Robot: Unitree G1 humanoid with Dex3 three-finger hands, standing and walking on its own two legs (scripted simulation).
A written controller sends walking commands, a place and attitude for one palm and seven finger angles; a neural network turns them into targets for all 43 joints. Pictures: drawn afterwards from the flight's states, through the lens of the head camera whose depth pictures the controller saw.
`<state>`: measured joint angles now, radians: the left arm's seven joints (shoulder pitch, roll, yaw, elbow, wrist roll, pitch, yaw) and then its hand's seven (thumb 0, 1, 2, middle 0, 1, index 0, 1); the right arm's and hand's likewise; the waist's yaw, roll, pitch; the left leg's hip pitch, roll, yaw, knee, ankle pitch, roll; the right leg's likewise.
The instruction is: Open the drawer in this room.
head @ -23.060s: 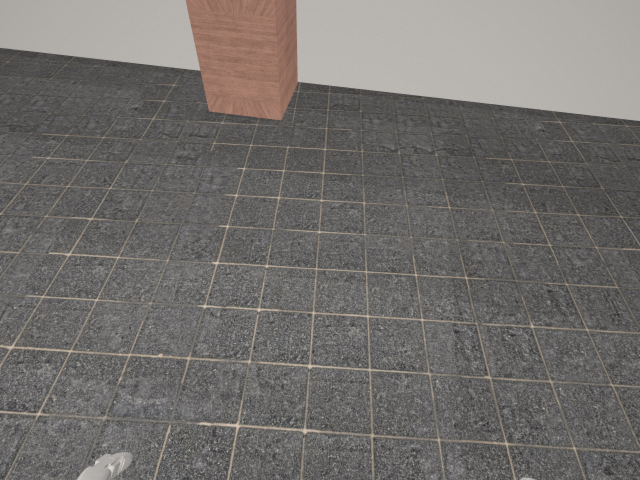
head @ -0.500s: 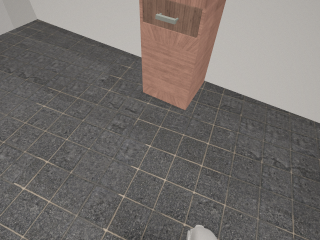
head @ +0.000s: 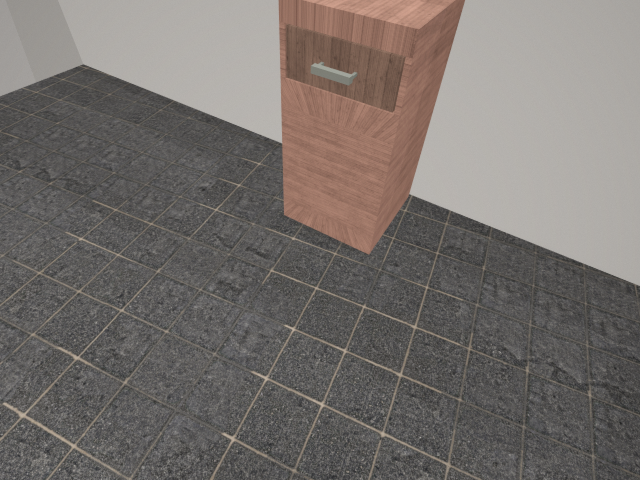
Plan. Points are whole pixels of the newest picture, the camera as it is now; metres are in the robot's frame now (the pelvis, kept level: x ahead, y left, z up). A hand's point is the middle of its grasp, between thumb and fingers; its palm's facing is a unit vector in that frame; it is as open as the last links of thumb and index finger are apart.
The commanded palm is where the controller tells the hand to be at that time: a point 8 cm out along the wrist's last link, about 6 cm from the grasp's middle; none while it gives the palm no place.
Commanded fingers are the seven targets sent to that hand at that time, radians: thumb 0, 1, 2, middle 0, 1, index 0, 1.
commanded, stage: stand and wait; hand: left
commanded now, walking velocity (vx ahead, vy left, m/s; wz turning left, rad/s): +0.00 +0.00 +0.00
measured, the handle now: (334, 71) +1.21 +0.03 -0.03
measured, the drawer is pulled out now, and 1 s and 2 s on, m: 0.00 0.00 0.00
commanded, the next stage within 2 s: look at it before walking up in 0.74 s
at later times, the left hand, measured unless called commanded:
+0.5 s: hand out of the picture +0.02 +0.15 -0.17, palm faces +0.03 -0.99 -0.15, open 7.3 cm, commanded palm none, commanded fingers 0.00 0.90 0.90 -0.20 -0.30 -0.20 -0.30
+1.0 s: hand out of the picture +0.04 +0.16 -0.17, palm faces +0.03 -0.98 -0.19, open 7.3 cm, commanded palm none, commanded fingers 0.00 0.90 0.90 -0.20 -0.30 -0.20 -0.30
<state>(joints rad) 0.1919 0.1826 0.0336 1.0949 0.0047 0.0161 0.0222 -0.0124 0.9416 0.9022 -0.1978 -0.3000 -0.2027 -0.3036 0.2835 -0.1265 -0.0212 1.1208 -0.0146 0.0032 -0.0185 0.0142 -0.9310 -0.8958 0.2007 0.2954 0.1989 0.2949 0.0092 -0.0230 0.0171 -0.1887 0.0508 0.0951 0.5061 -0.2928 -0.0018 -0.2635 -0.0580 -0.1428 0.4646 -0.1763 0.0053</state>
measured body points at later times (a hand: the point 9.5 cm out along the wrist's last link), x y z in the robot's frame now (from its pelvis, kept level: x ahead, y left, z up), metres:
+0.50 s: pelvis +0.04 +0.00 +0.01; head +0.06 +0.00 +0.46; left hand +0.02 +0.20 -0.16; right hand +0.03 -0.21 -0.16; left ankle -0.01 +0.11 -0.74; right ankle +0.05 -0.12 -0.74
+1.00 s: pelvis +0.05 -0.01 +0.01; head +0.06 +0.00 +0.45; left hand +0.04 +0.21 -0.16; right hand +0.02 -0.21 -0.16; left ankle -0.01 +0.11 -0.74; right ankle +0.05 -0.12 -0.74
